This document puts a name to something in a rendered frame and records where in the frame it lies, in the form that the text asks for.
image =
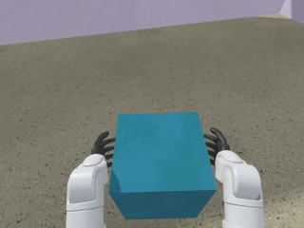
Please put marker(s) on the right robot forearm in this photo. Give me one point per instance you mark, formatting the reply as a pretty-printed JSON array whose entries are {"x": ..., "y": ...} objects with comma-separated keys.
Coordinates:
[{"x": 242, "y": 191}]

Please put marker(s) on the robot left hand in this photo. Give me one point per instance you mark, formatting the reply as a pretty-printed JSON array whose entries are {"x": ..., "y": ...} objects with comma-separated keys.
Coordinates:
[{"x": 99, "y": 147}]

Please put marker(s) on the robot right hand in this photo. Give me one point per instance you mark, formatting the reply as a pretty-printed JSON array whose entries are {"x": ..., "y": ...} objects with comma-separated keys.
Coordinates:
[{"x": 220, "y": 144}]

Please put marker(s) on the left robot forearm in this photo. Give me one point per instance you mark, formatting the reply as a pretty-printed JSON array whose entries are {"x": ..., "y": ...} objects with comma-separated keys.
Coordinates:
[{"x": 85, "y": 194}]

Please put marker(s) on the carton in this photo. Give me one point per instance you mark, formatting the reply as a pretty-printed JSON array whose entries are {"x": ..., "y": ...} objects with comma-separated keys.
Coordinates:
[{"x": 161, "y": 167}]

